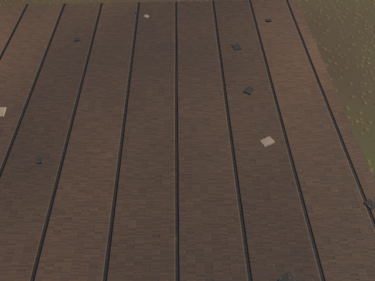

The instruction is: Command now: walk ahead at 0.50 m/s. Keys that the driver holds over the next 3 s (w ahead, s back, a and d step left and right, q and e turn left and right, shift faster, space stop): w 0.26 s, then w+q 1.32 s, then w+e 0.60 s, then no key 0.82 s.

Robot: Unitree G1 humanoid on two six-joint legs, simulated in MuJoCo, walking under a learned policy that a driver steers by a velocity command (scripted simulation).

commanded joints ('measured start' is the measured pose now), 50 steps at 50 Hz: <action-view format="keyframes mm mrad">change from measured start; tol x32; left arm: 1 23 175 42 -19 -6 9 11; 25 -477 68 14 -227 -4 -32 -20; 32 4 309 91 -136 20 -43 -11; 50 -124 190 66 -107 8 -18 14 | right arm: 1 -87 -97 -20 -85 4 -24 15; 6 430 -274 -87 54 -12 -18 3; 50 -1 -59 -37 -164 6 45 12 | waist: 1 -35 -109 59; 6 -177 230 -406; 25 -154 26 60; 32 2 -328 -376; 50 -8 -83 70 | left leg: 1 -16 -11 1 -42 -82 34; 4 488 -56 36 -43 -92 104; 6 1032 310 -699 -208 -311 317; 13 430 139 -205 -408 -112 203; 28 576 145 -231 -276 -29 148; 30 529 76 -201 -73 115 109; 34 -166 -54 -137 744 -560 21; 50 -62 38 14 158 -50 7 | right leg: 1 35 -329 127 26 433 -139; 4 -87 -232 48 425 706 -77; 6 -678 13 109 1028 -303 12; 7 -791 -49 182 1127 -291 -10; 27 -613 -110 117 276 314 41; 30 -279 -90 89 244 234 -13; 33 329 -487 775 129 -112 -208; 38 -168 -336 263 -3 130 -125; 50 -85 -339 -93 -59 315 -117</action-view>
